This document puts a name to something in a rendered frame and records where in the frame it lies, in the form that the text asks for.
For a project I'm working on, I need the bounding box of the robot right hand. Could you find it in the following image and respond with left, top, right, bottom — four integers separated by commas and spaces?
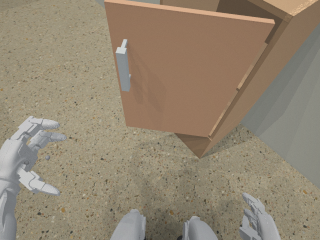
239, 192, 281, 240

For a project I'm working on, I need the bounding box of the left robot thigh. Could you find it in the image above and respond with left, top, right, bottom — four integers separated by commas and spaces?
110, 212, 146, 240

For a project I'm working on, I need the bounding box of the cupboard door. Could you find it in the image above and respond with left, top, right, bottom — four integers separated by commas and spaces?
104, 0, 275, 137

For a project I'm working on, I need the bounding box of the robot thigh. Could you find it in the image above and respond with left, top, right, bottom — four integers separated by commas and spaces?
182, 219, 218, 240
110, 212, 146, 240

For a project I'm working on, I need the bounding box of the right robot thigh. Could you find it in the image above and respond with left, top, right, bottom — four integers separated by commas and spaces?
182, 219, 218, 240

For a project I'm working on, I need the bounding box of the robot left hand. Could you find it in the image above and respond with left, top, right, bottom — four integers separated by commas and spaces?
0, 116, 67, 196

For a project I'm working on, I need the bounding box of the robot left forearm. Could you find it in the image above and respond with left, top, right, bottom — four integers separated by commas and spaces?
0, 178, 21, 240

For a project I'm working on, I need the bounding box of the handle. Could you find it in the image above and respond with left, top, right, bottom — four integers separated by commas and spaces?
115, 39, 131, 92

